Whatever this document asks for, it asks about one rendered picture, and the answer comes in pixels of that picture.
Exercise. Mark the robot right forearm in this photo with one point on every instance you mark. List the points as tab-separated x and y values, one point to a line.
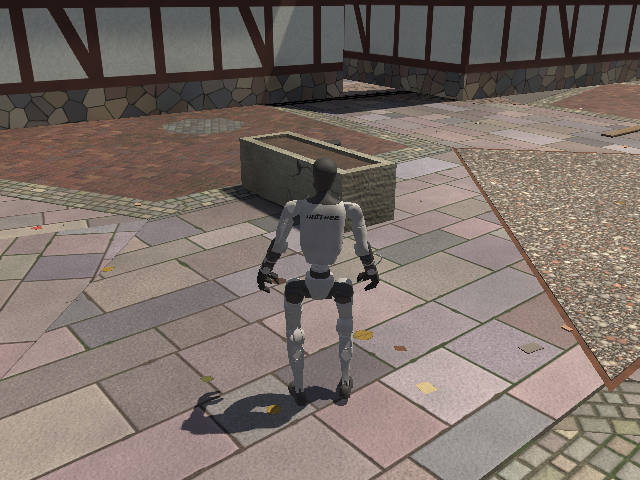
368	262

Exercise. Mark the robot left hand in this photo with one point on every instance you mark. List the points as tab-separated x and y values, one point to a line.
261	278

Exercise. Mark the left robot foot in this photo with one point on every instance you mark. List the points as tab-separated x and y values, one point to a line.
300	398

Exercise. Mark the robot torso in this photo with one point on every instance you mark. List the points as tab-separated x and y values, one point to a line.
321	239

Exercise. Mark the robot right hand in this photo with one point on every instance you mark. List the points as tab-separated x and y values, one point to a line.
374	278

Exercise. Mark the robot right upper arm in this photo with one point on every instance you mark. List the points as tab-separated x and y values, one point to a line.
354	212

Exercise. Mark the robot left upper arm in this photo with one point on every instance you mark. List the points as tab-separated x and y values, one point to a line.
291	209

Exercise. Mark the robot left forearm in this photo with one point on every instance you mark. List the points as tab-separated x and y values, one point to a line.
269	260

